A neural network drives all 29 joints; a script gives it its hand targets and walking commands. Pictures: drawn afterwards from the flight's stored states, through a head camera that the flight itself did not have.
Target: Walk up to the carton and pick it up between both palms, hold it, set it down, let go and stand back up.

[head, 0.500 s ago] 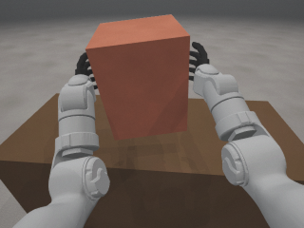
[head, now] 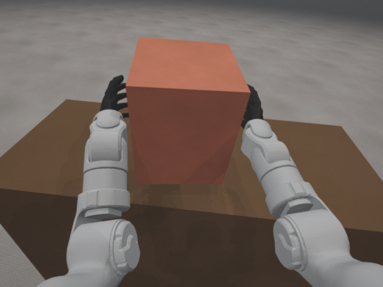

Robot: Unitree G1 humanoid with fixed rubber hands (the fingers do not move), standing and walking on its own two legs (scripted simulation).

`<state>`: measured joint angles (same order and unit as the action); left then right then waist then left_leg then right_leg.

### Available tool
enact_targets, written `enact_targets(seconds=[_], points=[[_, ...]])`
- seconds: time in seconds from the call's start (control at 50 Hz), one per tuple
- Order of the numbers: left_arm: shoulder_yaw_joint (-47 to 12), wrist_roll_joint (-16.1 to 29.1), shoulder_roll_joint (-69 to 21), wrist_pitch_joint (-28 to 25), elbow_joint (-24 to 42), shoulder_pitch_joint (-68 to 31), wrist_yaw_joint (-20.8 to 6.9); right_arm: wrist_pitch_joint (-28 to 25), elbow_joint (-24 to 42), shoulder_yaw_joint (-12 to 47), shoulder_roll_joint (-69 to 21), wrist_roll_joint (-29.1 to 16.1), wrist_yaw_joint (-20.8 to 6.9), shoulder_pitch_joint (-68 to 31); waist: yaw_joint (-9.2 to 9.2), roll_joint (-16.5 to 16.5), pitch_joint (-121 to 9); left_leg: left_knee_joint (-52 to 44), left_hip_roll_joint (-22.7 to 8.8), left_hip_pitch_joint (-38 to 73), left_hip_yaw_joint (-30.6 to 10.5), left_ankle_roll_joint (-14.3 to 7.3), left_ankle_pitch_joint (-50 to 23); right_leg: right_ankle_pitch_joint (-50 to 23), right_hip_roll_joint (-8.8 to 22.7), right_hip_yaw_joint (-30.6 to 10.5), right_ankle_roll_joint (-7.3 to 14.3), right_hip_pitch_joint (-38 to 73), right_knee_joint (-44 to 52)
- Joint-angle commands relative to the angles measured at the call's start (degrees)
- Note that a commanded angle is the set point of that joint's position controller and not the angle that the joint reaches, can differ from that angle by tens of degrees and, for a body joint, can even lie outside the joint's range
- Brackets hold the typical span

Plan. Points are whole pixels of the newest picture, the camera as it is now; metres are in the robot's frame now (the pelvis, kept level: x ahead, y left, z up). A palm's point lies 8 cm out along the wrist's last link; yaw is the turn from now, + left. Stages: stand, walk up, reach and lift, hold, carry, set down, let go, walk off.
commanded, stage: set down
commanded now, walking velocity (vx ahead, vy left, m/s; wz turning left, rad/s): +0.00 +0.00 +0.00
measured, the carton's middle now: (182, 113) +0.44 +0.00 +0.20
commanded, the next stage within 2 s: none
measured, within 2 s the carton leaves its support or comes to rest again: neither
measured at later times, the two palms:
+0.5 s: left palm (119, 123) +0.40 +0.14 +0.20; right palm (252, 128) +0.38 -0.15 +0.20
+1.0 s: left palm (125, 132) +0.42 +0.13 +0.17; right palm (251, 136) +0.39 -0.15 +0.17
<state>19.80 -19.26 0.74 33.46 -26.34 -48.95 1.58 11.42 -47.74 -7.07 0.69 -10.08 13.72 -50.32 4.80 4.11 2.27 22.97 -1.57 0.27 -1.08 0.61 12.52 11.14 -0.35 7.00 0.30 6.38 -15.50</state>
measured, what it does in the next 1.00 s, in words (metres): stands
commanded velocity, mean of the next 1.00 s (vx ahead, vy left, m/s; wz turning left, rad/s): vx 0.00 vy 0.00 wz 0.00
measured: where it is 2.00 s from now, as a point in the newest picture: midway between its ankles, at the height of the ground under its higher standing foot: outside the picture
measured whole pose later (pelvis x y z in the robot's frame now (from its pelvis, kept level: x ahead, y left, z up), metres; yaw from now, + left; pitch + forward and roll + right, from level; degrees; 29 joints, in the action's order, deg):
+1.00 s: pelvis +0.00 -0.01 +0.00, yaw -2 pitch -5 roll -1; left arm 22.8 -17.2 0.6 19.0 -45.4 -50.6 3.5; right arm 2.9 -56.4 -20.4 -2.2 5.0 10.3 -50.4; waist 1.7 2.9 -0.1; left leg 19.4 -1.9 -4.8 0.6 1.0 10.0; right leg 10.0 -0.5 5.3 0.8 -1.1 -15.5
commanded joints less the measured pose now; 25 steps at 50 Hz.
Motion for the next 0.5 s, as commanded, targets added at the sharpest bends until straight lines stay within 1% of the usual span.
enact_targets(seconds=[0.0, 0.02, 0.04, 0.06, 0.08, 0.12, 0.14, 0.16, 0.18, 0.2, 0.24, 0.26, 0.28, 0.3, 0.32, 0.34, 0.36, 0.38, 0.42, 0.44, 0.46, 0.48], points=[[-26.6, 9.6, -36.6, -3.3, 6.6, -40.8, -9.1, -6.7, 23.7, 15.3, -28.3, -1.3, -6.9, -55.7, 1.7, -8.3, -31.9, 1.5, 4.0, 15.1, 1.4, 3.5, -32.8, -23.0, -3.7, 1.0, -3.5, -1.7, 0.3], [-26.3, 9.0, -36.4, -3.3, 6.2, -40.8, -9.1, -6.5, 22.7, 15.1, -28.0, -1.2, -7.1, -55.6, 1.77, -8.4, -31.0, 1.3, 3.8, 14.8, 1.2, 3.6, -32.2, -22.3, -3.7, 1.0, -3.3, -1.9, 0.5], [-26.6, 9.3, -36.7, -3.4, 6.5, -40.4, -9.1, -6.7, 23.8, 15.6, -28.0, -0.9, -7.2, -55.1, 1.47, -8.5, -31.7, 1.2, 4.0, 14.7, 1.4, 3.6, -32.1, -22.7, -3.8, 1.1, -3.5, -1.6, 0.4], [-26.4, 9.4, -36.7, -3.4, 5.8, -40.0, -8.9, -6.6, 22.3, 15.4, -28.0, -0.6, -7.4, -54.1, 1.1, -8.0, -31.2, 1.1, 3.9, 14.6, 1.1, 3.7, -32.1, -22.5, -3.8, 1.2, -3.3, -1.8, 0.3], [-25.9, 8.8, -36.7, -3.5, 4.9, -39.2, -9.0, -6.5, 22.8, 15.4, -28.1, -0.5, -7.6, -54.5, 1.19, -8.0, -30.5, 0.8, 3.9, 14.1, 1.4, 3.5, -31.5, -22.4, -3.7, 0.8, -3.3, -2.1, 0.5], [-25.3, 8.7, -35.9, -3.8, 5.5, -39.0, -9.1, -6.6, 22.3, 15.5, -28.2, -0.3, -7.9, -53.8, 0.64, -7.6, -30.7, 0.6, 3.8, 13.8, 1.4, 3.4, -31.3, -23.0, -3.6, 1.1, -3.6, -1.8, 0.2], [-24.8, 8.5, -35.5, -3.9, 4.9, -39.1, -8.9, -6.6, 21.3, 15.0, -28.2, -0.1, -7.9, -53.2, 0.63, -7.1, -30.1, 0.3, 3.9, 13.3, 1.3, 3.5, -30.5, -22.6, -3.8, 0.8, -3.6, -1.9, 0.3], [-24.4, 8.0, -35.3, -3.9, 4.3, -38.8, -9.0, -6.6, 21.4, 14.7, -27.8, 0.0, -8.0, -53.6, 0.55, -7.4, -29.5, -0.1, 3.9, 12.9, 1.5, 3.3, -29.5, -22.3, -3.6, 0.9, -3.8, -1.7, 0.2], [-24.5, 8.2, -35.6, -4.0, 3.8, -39.5, -9.1, -6.8, 21.1, 14.4, -27.9, 0.3, -8.2, -54.3, 0.63, -7.6, -29.2, -0.4, 3.9, 12.8, 1.6, 3.0, -28.7, -21.8, -3.5, 1.0, -3.6, -1.7, 0.4], [-24.1, 8.3, -35.3, -4.2, 3.3, -39.4, -9.1, -6.8, 20.5, 13.9, -27.9, 1.0, -8.3, -53.8, 0.47, -7.0, -29.6, -0.6, 3.6, 12.3, 1.5, 3.0, -27.3, -20.6, -3.4, 1.0, -3.4, -2.0, 0.4], [-23.9, 8.4, -35.4, -4.6, 2.5, -39.8, -8.9, -7.1, 19.8, 12.8, -27.7, 1.8, -8.7, -54.0, 0.42, -6.8, -29.6, -1.2, 3.3, 12.8, 1.5, 3.0, -26.6, -18.9, -3.6, 1.3, -3.3, -3.1, 1.0], [-23.8, 8.4, -35.6, -4.8, 1.8, -40.3, -8.8, -7.1, 18.4, 11.4, -27.1, 2.2, -8.9, -53.9, 0.93, -7.5, -29.6, -1.1, 3.3, 13.3, 1.7, 3.2, -25.9, -17.7, -3.3, 1.2, -3.0, -4.0, 1.2], [-23.9, 8.5, -35.6, -5.3, 1.7, -40.7, -8.5, -7.3, 17.4, 10.9, -27.1, 3.0, -9.1, -52.9, 0.97, -6.9, -29.8, -1.3, 3.0, 13.6, 1.7, 3.4, -25.8, -16.8, -3.7, 1.6, -2.7, -4.8, 1.4], [-23.4, 8.3, -35.4, -5.8, 0.9, -40.9, -8.4, -7.4, 17.0, 10.5, -27.4, 3.6, -9.3, -53.0, 0.75, -6.5, -29.5, -1.2, 3.1, 13.6, 1.9, 3.5, -25.2, -16.6, -3.5, 1.3, -2.9, -5.2, 1.6], [-23.2, 8.3, -35.6, -6.1, 0.6, -41.4, -8.4, -7.7, 16.9, 10.0, -27.2, 3.7, -9.5, -53.5, 0.42, -7.1, -30.2, -1.5, 3.0, 13.4, 1.8, 3.3, -25.3, -17.1, -3.5, 1.4, -2.8, -5.0, 1.4], [-23.2, 8.6, -35.6, -6.6, 0.1, -41.5, -8.3, -7.8, 16.3, 9.9, -28.0, 4.2, -9.6, -52.8, 0.36, -6.8, -31.0, -1.4, 3.2, 13.6, 2.0, 3.3, -25.7, -17.2, -3.5, 1.3, -2.8, -5.4, 1.2], [-23.0, 8.6, -36.0, -7.3, -0.1, -42.5, -8.2, -8.2, 15.9, 9.7, -28.6, 4.7, -9.8, -53.4, -0.11, -6.9, -31.7, -1.3, 3.1, 13.5, 2.1, 3.2, -25.7, -17.4, -3.4, 1.2, -2.7, -5.4, 1.3], [-23.3, 8.9, -36.4, -7.7, -0.5, -42.4, -8.0, -8.5, 15.6, 9.5, -29.0, 4.7, -10.0, -54.0, -0.05, -7.8, -32.3, -1.4, 3.0, 13.7, 2.2, 3.3, -26.0, -17.1, -3.3, 1.1, -2.6, -5.5, 1.5], [-21.7, 8.0, -35.9, -8.3, -3.1, -42.4, -7.9, -8.5, 12.9, 7.7, -28.4, 5.7, -10.4, -53.5, -0.25, -7.1, -30.2, -2.3, 2.8, 12.1, 2.5, 3.3, -23.2, -15.2, -3.0, 1.2, -2.6, -5.5, 1.7], [-21.1, 7.8, -35.1, -8.6, -3.9, -42.8, -8.0, -8.5, 11.8, 7.0, -28.1, 6.3, -10.5, -53.2, -0.61, -6.8, -30.0, -2.6, 2.9, 11.3, 2.9, 2.9, -22.2, -15.2, -3.0, 1.0, -2.7, -5.1, 1.7], [-20.4, 7.5, -34.7, -8.9, -4.9, -42.7, -8.0, -8.8, 12.0, 6.5, -28.1, 6.8, -10.7, -53.2, -0.85, -7.2, -31.0, -3.0, 2.9, 10.6, 2.9, 2.7, -21.4, -15.5, -2.8, 0.7, -2.9, -4.8, 1.5], [-20.3, 7.7, -35.2, -9.4, -4.4, -43.1, -7.9, -9.1, 11.5, 6.4, -28.4, 7.2, -10.8, -52.7, -0.85, -7.0, -31.3, -3.0, 3.1, 10.7, 3.1, 2.7, -22.3, -16.4, -2.9, 0.9, -2.8, -5.0, 1.3]])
